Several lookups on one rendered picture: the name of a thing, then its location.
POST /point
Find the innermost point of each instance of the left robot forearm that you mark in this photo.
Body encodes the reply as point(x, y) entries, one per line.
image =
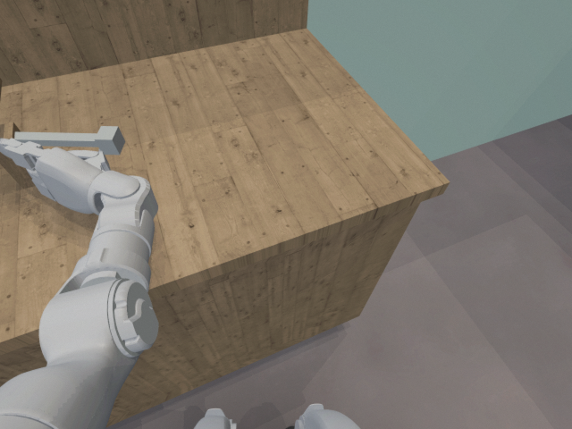
point(121, 244)

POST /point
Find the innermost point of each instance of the left robot hand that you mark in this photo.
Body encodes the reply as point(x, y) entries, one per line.
point(63, 176)

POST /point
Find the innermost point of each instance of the tap lever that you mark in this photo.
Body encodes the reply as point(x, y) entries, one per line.
point(109, 139)

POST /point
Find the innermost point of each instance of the right robot shin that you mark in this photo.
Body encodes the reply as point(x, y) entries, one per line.
point(313, 407)

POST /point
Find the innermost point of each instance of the counter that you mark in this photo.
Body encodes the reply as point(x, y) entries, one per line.
point(283, 188)

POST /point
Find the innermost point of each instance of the left robot upper arm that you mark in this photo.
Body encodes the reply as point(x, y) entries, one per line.
point(92, 338)

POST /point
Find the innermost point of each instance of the robot shin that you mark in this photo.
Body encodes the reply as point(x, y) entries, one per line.
point(313, 407)
point(214, 412)

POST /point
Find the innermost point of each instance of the left robot shin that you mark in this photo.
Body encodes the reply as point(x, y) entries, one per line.
point(214, 412)

